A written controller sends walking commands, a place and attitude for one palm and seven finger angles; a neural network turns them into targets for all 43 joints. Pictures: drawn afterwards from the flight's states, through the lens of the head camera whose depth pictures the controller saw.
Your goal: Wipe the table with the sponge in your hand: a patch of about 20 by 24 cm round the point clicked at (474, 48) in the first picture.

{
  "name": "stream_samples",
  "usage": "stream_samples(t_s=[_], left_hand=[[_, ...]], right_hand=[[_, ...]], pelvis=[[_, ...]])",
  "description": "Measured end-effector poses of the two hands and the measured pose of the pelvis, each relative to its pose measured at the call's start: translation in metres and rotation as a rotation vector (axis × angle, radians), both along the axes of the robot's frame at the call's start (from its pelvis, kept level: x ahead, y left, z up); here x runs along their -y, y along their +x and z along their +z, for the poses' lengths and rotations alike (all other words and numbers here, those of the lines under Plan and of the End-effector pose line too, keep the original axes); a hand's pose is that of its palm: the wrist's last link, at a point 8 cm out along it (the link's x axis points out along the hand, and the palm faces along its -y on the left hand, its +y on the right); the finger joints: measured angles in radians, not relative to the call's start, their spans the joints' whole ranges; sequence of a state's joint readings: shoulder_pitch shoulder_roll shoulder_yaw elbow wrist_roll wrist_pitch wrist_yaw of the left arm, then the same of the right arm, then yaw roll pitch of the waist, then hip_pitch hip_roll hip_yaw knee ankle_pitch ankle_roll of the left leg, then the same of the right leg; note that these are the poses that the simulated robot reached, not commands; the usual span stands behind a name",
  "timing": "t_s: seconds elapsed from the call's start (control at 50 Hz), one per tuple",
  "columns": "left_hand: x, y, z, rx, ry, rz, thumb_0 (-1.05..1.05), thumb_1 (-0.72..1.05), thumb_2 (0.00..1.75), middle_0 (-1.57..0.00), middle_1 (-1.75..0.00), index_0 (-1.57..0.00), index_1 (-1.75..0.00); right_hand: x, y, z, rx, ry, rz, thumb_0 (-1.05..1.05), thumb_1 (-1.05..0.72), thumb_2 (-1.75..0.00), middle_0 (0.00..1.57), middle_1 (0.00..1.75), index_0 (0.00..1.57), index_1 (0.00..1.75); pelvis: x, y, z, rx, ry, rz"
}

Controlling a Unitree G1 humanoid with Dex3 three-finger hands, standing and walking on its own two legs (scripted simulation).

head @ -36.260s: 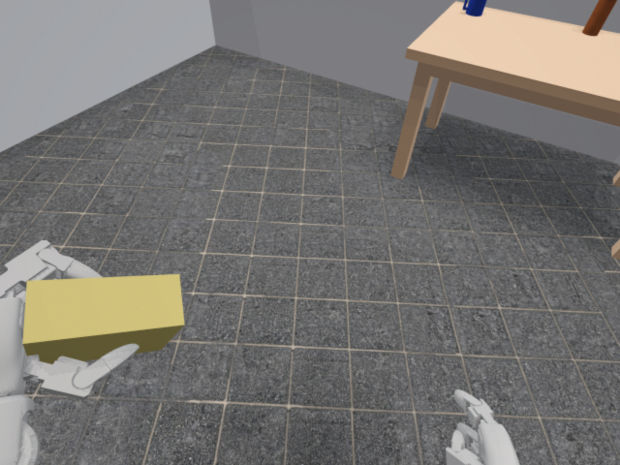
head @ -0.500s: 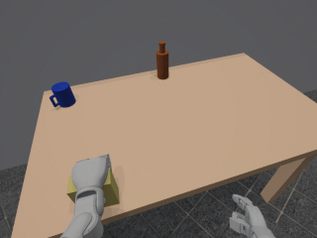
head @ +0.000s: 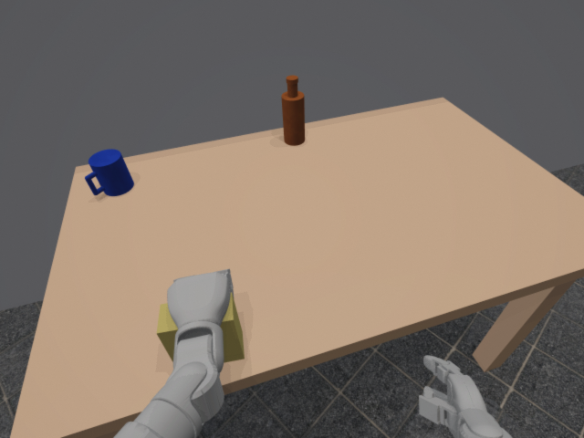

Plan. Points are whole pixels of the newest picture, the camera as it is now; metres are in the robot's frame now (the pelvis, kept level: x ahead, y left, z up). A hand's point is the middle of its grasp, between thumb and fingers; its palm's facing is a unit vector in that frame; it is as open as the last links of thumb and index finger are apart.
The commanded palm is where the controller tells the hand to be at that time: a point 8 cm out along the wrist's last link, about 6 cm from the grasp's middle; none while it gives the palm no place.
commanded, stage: slide across to the third lane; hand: left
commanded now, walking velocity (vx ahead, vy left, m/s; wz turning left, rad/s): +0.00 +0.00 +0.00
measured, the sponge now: (206, 339) +0.28 +0.19 -0.06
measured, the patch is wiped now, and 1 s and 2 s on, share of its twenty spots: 0.65 0.75 0.95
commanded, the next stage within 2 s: wipe forward along the third lane in 0.24 s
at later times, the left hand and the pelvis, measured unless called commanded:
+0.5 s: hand (213, 316) +0.29 +0.17 -0.01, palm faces -0.07 -0.07 -0.99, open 9.5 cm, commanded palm +0.27 +0.16 +0.03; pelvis +0.00 -0.01 +0.00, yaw -1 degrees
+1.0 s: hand (214, 287) +0.35 +0.19 -0.01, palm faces -0.08 -0.02 -1.00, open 9.5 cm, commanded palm +0.32 +0.18 +0.02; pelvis -0.01 +0.00 -0.01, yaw -1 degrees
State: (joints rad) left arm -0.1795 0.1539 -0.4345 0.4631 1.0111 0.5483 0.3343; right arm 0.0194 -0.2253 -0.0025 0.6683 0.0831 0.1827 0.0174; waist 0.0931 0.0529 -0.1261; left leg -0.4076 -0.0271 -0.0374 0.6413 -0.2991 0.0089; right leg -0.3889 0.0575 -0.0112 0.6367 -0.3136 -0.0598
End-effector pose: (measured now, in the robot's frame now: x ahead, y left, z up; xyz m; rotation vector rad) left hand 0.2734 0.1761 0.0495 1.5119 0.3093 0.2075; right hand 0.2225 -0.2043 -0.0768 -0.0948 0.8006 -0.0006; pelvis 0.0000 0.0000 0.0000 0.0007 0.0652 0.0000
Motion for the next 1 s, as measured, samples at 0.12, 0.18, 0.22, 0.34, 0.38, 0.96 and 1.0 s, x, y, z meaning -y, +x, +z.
stream_samples(t_s=[0.12,0.18,0.22,0.34,0.38,0.96,1.0], left_hand=[[0.005,0.003,-0.001,-0.005,0.003,0.007,0.00,-0.47,1.07,-0.77,-1.44,-0.79,-1.44],[0.005,0.003,-0.001,-0.003,0.003,0.012,0.00,-0.47,1.07,-0.77,-1.45,-0.79,-1.44],[0.006,0.002,-0.001,0.000,0.002,0.013,0.00,-0.47,1.07,-0.77,-1.45,-0.79,-1.44],[0.007,-0.001,-0.001,0.003,-0.006,0.014,0.00,-0.46,1.07,-0.76,-1.46,-0.78,-1.45],[0.007,-0.001,-0.001,0.001,-0.009,0.015,0.00,-0.46,1.07,-0.76,-1.46,-0.78,-1.45],[-0.005,0.056,-0.002,-0.020,0.032,0.054,0.00,-0.51,1.08,-0.82,-1.40,-0.84,-1.39],[-0.006,0.058,-0.002,-0.023,0.036,0.053,0.00,-0.51,1.08,-0.82,-1.40,-0.84,-1.39]], right_hand=[[0.009,-0.006,-0.003,-0.022,-0.002,-0.016,0.01,-0.91,-0.89,0.19,0.30,0.20,0.30],[0.012,-0.009,-0.003,-0.030,-0.003,-0.023,0.01,-0.91,-0.89,0.19,0.30,0.20,0.30],[0.014,-0.010,-0.003,-0.032,-0.003,-0.027,0.01,-0.91,-0.89,0.19,0.30,0.20,0.30],[0.019,-0.009,0.000,-0.027,-0.007,-0.036,0.01,-0.91,-0.89,0.19,0.30,0.20,0.30],[0.019,-0.008,0.002,-0.022,-0.010,-0.038,0.01,-0.91,-0.89,0.19,0.30,0.20,0.30],[0.031,-0.071,-0.032,-0.183,-0.079,-0.123,0.01,-0.91,-0.89,0.20,0.30,0.20,0.30],[0.034,-0.078,-0.034,-0.196,-0.087,-0.134,0.01,-0.91,-0.89,0.20,0.30,0.20,0.30]], pelvis=[[0.004,0.000,0.001,0.000,0.003,-0.005],[0.006,0.000,0.001,-0.001,0.005,-0.008],[0.007,0.001,0.001,-0.001,0.005,-0.010],[0.008,0.002,0.003,0.005,0.005,-0.013],[0.008,0.002,0.003,0.007,0.005,-0.015],[0.004,-0.011,-0.005,-0.088,0.000,-0.017],[0.003,-0.012,-0.006,-0.091,-0.001,-0.017]])
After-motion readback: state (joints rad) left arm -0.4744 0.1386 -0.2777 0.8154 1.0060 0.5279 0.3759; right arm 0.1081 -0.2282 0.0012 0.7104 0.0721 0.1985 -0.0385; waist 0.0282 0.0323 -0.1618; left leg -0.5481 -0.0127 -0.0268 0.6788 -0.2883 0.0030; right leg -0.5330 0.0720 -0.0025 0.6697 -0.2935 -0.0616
